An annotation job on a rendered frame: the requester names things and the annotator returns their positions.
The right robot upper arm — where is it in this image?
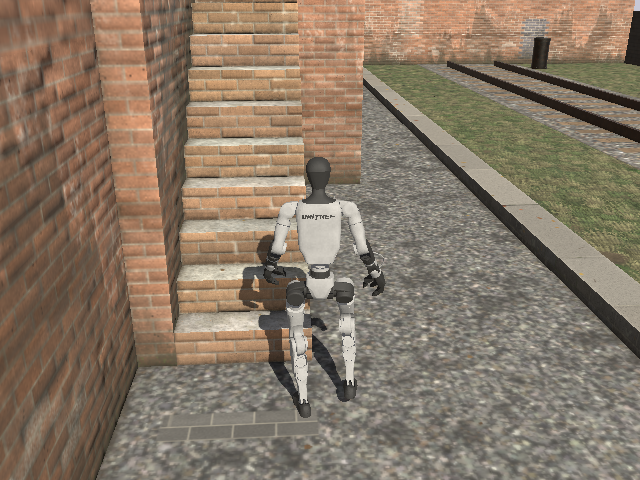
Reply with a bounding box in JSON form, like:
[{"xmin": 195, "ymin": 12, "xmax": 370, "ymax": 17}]
[{"xmin": 339, "ymin": 200, "xmax": 369, "ymax": 256}]

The left robot upper arm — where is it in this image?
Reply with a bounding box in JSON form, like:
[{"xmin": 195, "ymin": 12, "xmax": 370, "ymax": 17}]
[{"xmin": 271, "ymin": 201, "xmax": 298, "ymax": 255}]

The robot left hand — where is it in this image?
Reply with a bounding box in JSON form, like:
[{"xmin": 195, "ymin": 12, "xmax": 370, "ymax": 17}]
[{"xmin": 263, "ymin": 266, "xmax": 286, "ymax": 285}]

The right robot forearm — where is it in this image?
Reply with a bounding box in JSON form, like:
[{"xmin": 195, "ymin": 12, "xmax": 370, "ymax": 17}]
[{"xmin": 360, "ymin": 239, "xmax": 381, "ymax": 278}]

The robot left foot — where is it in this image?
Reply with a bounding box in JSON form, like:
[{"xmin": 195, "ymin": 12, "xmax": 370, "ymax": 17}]
[{"xmin": 292, "ymin": 391, "xmax": 311, "ymax": 418}]

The robot right hand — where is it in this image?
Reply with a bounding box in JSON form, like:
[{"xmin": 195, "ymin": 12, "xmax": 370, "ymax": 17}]
[{"xmin": 363, "ymin": 271, "xmax": 386, "ymax": 296}]

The robot right thigh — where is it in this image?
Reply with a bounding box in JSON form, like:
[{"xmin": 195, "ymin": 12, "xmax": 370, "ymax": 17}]
[{"xmin": 334, "ymin": 277, "xmax": 355, "ymax": 335}]

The left robot forearm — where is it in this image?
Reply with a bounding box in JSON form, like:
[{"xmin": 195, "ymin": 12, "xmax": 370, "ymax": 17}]
[{"xmin": 265, "ymin": 239, "xmax": 281, "ymax": 271}]

